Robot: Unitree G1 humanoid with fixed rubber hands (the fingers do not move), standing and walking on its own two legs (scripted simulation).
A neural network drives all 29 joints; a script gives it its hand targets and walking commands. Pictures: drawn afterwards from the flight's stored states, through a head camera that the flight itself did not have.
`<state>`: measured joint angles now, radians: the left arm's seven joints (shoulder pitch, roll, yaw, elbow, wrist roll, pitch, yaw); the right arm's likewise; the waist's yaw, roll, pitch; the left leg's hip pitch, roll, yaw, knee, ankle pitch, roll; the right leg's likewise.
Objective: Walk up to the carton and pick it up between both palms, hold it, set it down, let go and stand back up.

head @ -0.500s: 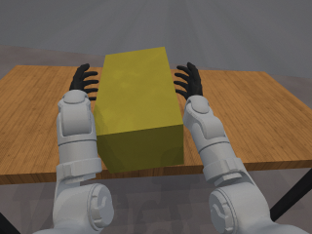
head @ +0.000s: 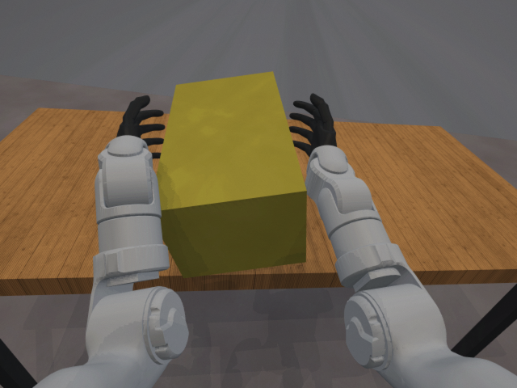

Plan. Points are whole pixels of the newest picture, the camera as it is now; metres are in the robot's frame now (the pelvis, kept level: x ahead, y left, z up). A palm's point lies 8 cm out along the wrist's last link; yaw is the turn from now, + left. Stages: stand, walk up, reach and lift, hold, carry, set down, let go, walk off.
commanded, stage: hold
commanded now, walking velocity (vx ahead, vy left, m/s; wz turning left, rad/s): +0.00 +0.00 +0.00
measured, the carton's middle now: (233, 163) +0.42 +0.02 +0.19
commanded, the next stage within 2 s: none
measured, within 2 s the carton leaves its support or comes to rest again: neither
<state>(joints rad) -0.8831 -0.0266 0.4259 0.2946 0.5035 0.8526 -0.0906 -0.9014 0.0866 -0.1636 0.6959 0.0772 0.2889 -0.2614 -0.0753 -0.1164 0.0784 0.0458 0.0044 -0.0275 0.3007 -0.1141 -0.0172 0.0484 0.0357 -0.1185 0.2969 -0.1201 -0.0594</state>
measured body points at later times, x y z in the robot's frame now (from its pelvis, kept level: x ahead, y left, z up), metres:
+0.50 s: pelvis +0.01 +0.00 +0.00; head -0.06 +0.03 +0.44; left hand +0.39 +0.16 +0.24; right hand +0.38 -0.11 +0.25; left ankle +0.05 +0.13 -0.75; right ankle +0.05 -0.07 -0.75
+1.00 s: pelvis +0.01 +0.00 +0.00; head -0.06 +0.04 +0.44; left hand +0.39 +0.17 +0.24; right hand +0.39 -0.11 +0.26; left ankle +0.05 +0.13 -0.75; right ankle +0.05 -0.07 -0.75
